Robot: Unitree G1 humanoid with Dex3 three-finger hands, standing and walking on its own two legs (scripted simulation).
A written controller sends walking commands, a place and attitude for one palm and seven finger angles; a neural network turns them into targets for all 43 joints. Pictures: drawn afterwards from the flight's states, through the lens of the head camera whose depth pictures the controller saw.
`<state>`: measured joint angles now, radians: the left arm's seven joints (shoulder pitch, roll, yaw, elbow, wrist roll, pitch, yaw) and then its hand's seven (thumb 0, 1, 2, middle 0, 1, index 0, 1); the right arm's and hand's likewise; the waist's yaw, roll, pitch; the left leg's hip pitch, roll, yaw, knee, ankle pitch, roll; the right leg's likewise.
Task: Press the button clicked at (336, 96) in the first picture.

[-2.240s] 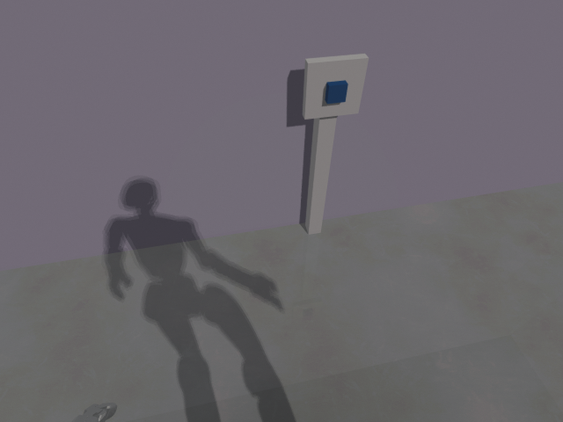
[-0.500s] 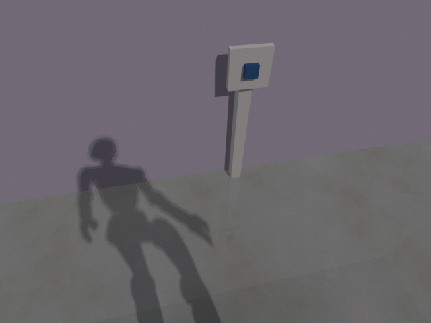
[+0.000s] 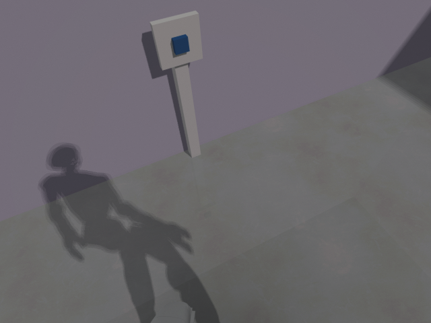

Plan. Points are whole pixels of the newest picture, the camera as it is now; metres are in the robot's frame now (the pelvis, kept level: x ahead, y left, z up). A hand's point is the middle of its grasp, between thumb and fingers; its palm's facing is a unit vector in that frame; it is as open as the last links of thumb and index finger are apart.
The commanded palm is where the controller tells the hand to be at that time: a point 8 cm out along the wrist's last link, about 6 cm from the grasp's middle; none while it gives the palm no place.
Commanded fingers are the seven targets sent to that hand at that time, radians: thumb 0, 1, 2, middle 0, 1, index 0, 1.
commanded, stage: walk to a spot facing it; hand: left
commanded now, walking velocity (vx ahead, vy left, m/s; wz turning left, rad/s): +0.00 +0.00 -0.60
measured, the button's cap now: (180, 44) +1.04 +0.24 -0.04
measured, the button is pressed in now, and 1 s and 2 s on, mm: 0 0 0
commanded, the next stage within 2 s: turn to face it in 1.94 s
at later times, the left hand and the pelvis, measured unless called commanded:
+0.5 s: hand out of the picture +0.11 +0.27 -0.16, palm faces -0.20 -0.96 -0.20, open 7.4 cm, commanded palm none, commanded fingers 0.00 0.90 0.90 -0.20 -0.30 -0.20 -0.30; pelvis -0.01 +0.07 +0.01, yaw -17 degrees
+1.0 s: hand (236, 252) +0.30 -0.01 -0.18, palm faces -0.65 -0.75 -0.16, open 7.4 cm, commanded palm none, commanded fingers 0.00 0.90 0.90 -0.20 -0.30 -0.20 -0.30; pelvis +0.08 -0.05 -0.03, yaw -36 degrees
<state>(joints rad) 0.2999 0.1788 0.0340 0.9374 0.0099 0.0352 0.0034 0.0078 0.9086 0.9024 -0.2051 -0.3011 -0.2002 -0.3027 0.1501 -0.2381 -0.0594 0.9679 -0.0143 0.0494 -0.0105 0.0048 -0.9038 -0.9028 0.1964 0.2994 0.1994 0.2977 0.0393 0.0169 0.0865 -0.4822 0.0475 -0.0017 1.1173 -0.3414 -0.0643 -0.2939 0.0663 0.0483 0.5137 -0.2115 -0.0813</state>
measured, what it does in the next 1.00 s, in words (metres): steps on the spot, turning right: left foot, then right foot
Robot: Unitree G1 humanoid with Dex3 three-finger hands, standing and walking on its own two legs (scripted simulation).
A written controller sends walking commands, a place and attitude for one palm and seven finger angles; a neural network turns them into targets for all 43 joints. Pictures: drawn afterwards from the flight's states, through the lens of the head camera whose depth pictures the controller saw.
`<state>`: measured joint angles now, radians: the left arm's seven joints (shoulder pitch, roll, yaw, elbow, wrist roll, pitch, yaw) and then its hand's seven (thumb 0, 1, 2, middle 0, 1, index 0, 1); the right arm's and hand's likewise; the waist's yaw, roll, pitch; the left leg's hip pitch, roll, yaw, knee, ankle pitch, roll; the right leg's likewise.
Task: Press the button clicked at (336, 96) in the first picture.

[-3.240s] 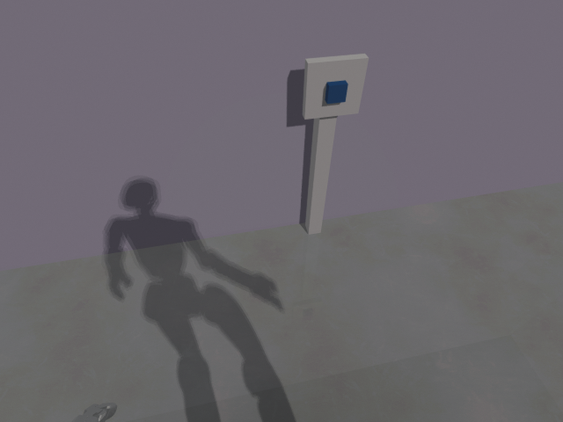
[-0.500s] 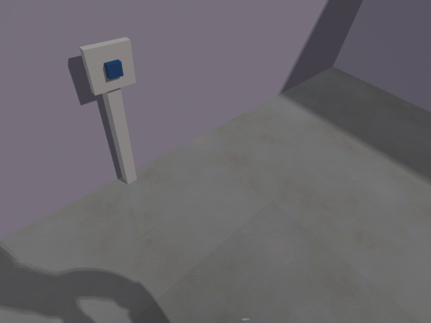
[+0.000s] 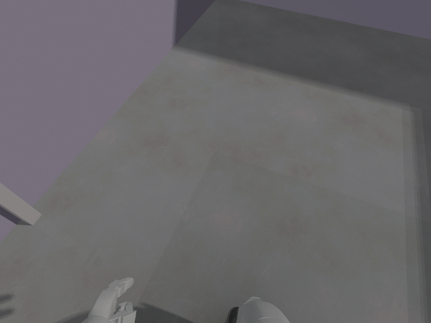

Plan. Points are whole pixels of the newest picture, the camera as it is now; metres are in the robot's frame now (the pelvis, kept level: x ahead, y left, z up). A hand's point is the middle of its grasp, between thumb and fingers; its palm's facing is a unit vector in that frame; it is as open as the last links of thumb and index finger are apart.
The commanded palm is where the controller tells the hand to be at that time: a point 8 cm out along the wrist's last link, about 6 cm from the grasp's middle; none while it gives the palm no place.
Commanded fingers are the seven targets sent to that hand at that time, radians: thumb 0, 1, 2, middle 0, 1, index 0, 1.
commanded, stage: walk to a spot facing it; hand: left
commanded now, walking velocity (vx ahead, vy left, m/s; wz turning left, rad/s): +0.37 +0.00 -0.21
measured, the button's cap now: out of the picture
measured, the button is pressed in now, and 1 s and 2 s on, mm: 0 0 0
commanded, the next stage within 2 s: turn to face it in 0.94 s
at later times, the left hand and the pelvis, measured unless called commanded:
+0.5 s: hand (121, 317) +0.15 +0.20 -0.17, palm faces +0.04 -0.99 -0.14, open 7.3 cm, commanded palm none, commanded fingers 0.00 0.90 0.90 -0.20 -0.30 -0.20 -0.30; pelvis +0.22 +0.03 +0.01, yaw -5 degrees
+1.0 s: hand (153, 163) +0.52 +0.17 -0.14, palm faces -0.28 -0.95 -0.15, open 7.4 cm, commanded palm none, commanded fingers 0.00 0.90 0.90 -0.20 -0.30 -0.20 -0.30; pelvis +0.40 +0.02 +0.03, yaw -18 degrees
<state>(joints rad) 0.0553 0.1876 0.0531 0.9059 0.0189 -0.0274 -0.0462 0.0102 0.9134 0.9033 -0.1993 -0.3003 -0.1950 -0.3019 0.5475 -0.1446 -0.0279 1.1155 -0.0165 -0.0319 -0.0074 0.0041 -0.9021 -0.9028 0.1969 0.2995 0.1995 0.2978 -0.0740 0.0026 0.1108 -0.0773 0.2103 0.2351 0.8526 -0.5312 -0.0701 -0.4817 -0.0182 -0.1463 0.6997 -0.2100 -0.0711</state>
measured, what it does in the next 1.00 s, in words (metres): walks ahead, turning right: left foot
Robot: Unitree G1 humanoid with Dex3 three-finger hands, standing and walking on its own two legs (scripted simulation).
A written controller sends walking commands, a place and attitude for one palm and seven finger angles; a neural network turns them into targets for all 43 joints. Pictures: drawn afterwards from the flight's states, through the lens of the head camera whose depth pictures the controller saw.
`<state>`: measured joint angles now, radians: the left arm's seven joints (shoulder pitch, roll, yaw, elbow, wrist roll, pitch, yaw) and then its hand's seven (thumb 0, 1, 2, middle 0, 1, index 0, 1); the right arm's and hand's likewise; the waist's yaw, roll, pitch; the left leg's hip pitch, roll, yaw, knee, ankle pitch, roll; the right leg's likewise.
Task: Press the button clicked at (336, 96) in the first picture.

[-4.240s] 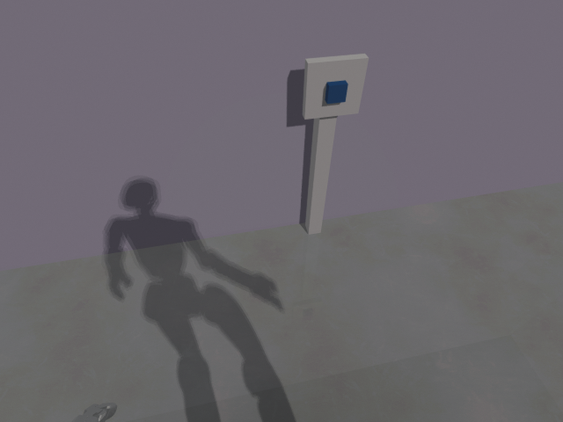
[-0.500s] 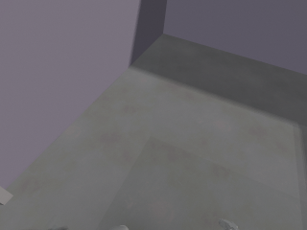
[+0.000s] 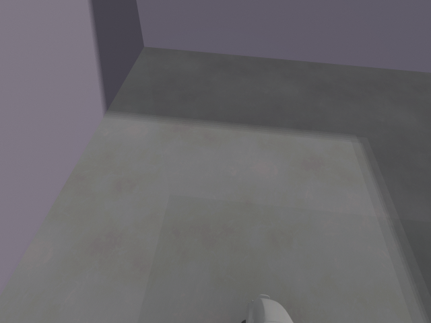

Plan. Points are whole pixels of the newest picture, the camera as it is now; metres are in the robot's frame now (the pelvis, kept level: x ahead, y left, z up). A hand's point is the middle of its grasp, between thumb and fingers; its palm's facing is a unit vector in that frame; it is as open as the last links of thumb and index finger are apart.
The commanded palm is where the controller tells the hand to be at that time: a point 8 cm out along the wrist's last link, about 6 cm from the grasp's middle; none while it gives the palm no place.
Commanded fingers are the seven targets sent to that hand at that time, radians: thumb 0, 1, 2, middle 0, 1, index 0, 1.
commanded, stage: turn to face it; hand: left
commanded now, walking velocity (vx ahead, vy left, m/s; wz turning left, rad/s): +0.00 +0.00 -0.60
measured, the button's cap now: out of the picture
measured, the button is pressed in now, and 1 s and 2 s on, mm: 0 0 0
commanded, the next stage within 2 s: none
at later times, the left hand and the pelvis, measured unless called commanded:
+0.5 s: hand (151, 286) +0.22 +0.15 -0.16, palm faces +0.17 -0.97 -0.18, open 7.2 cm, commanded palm none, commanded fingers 0.00 0.90 0.90 -0.20 -0.30 -0.20 -0.30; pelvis +0.12 -0.03 +0.00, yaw +8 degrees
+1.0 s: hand out of the picture +0.11 +0.22 -0.16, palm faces +0.45 -0.85 -0.26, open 7.4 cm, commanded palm none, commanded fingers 0.00 0.90 0.90 -0.20 -0.30 -0.20 -0.30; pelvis +0.12 -0.01 +0.00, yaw +24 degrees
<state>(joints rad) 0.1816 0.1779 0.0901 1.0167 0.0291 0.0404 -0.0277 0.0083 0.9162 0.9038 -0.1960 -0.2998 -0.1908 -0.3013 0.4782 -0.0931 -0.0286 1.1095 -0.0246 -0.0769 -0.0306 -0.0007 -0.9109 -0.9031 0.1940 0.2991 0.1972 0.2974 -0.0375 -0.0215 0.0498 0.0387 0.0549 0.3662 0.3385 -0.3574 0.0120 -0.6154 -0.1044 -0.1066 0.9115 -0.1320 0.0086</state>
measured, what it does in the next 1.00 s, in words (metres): walks ahead, turning left: right foot, then left foot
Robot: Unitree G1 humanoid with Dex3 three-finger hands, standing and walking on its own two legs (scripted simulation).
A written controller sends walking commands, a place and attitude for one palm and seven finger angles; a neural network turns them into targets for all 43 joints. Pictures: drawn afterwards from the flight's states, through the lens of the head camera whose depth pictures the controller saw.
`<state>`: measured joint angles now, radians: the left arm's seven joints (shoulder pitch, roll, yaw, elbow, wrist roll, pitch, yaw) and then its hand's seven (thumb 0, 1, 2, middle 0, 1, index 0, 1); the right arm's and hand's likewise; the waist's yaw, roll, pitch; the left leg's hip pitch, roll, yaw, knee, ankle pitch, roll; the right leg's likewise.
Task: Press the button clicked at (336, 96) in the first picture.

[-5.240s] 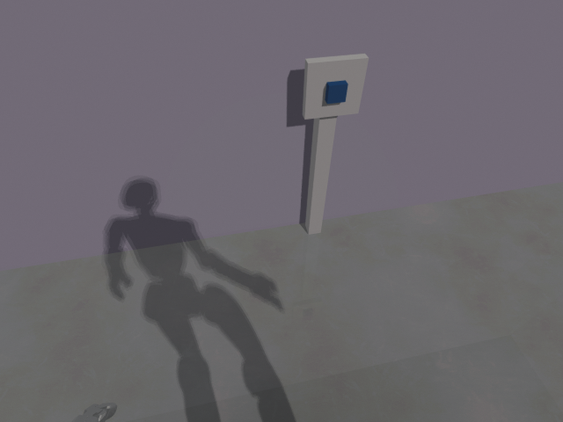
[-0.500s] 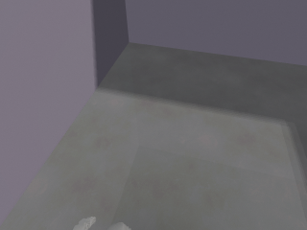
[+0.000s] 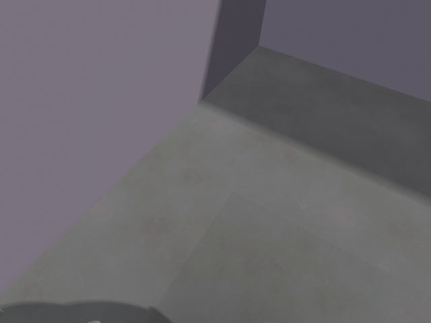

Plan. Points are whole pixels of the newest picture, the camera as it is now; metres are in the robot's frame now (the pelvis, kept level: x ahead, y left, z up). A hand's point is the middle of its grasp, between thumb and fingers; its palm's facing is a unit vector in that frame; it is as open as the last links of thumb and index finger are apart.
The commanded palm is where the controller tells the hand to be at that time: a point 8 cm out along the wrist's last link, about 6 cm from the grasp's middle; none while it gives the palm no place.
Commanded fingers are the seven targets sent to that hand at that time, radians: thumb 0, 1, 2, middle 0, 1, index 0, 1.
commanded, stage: turn to face it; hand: left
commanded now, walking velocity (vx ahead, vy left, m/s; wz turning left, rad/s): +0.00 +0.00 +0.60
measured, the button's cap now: out of the picture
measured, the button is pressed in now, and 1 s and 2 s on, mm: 0 0 0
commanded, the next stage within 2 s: take the last steps up to it in 1.50 s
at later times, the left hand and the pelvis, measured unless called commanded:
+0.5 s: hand out of the picture -0.05 +0.17 -0.17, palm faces +0.36 -0.90 -0.24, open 7.4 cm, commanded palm none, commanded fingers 0.00 0.90 0.90 -0.20 -0.30 -0.20 -0.30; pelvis -0.02 -0.02 +0.00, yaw +20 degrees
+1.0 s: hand out of the picture -0.04 +0.28 -0.15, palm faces +0.58 -0.78 -0.24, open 7.4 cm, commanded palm none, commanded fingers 0.00 0.90 0.90 -0.20 -0.30 -0.20 -0.30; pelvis -0.03 +0.03 +0.00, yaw +35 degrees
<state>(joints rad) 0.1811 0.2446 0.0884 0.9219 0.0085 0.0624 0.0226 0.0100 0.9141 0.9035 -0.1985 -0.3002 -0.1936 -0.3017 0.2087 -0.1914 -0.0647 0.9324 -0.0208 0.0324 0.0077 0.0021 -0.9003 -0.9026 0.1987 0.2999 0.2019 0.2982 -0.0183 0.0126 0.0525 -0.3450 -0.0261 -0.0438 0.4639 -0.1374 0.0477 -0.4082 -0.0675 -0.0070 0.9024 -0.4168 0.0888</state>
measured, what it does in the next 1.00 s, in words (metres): steps on the spot, turning left: right foot, then left foot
